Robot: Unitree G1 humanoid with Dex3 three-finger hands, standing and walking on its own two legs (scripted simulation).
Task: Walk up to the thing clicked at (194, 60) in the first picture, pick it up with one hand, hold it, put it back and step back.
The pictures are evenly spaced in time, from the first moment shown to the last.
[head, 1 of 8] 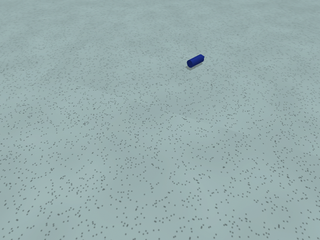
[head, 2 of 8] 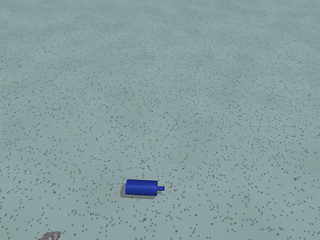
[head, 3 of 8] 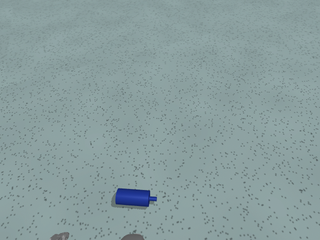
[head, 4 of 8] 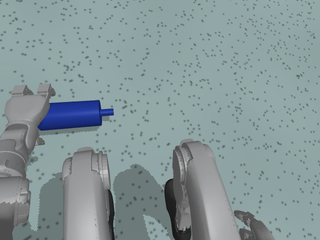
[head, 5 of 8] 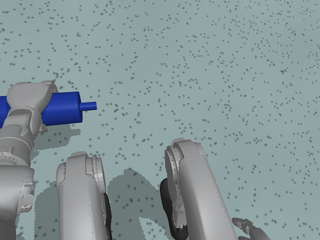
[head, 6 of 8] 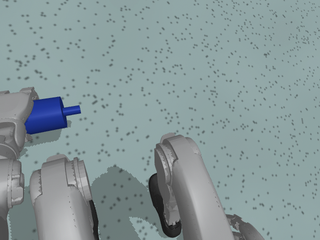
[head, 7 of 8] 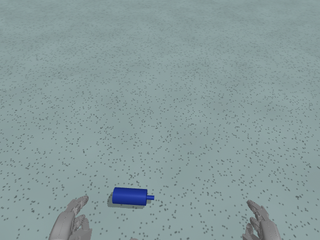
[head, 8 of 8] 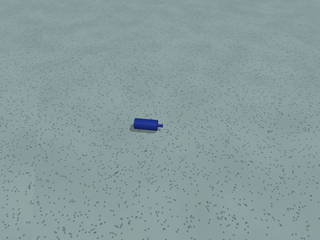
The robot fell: no
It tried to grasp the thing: yes
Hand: left
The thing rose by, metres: 0.68
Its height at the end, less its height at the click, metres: +0.00
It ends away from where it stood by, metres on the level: 0.06
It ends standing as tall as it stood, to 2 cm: yes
